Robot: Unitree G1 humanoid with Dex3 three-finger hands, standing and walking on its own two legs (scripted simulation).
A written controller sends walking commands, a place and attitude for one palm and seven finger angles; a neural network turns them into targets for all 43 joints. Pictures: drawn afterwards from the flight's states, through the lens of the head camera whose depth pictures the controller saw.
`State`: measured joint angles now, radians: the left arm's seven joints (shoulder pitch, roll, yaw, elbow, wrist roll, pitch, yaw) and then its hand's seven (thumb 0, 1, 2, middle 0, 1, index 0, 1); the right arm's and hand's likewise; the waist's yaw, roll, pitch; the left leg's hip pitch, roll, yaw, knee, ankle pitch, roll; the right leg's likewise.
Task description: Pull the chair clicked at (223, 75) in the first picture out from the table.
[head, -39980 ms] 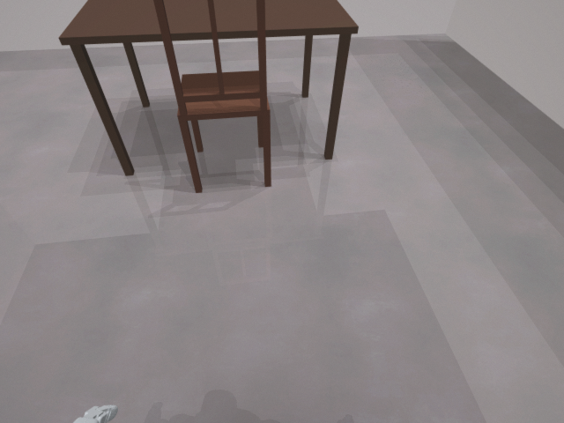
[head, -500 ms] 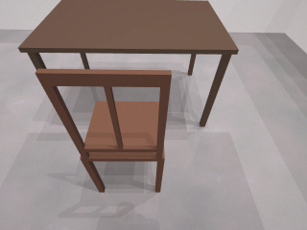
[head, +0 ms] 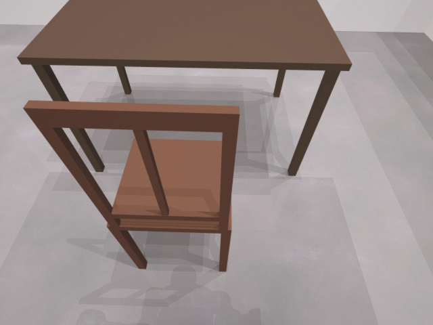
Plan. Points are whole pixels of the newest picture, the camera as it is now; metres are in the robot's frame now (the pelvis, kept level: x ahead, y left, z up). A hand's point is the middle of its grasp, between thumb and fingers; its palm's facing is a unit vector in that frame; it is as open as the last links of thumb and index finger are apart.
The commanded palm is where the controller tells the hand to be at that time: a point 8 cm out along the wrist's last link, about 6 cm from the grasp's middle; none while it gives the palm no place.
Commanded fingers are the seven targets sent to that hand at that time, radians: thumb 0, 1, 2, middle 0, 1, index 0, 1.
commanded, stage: come to a stop and stand still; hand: left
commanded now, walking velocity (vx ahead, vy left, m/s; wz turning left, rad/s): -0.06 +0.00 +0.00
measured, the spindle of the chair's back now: (155, 179) +0.42 +0.19 -0.05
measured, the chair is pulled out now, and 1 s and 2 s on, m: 0.35 0.35 0.35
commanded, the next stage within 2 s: look again from close up in 1.26 s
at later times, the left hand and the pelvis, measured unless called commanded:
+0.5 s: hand out of the picture +0.02 +0.16 -0.16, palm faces +0.00 -0.98 -0.22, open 7.3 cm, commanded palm none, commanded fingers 0.00 0.90 0.90 -0.20 -0.30 -0.20 -0.30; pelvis -0.01 -0.02 +0.01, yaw +0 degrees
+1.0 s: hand out of the picture +0.01 +0.17 -0.17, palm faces +0.01 -0.98 -0.19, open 7.3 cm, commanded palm none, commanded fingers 0.00 0.90 0.90 -0.20 -0.30 -0.20 -0.30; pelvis +0.01 +0.00 +0.01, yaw +0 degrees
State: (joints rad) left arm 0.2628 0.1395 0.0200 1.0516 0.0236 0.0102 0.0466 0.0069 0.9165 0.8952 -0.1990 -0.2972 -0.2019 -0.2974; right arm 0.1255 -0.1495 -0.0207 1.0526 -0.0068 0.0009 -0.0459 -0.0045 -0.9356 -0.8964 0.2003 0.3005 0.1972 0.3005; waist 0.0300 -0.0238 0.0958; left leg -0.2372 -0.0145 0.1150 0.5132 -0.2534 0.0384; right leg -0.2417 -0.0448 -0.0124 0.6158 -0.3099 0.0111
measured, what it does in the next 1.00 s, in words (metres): stands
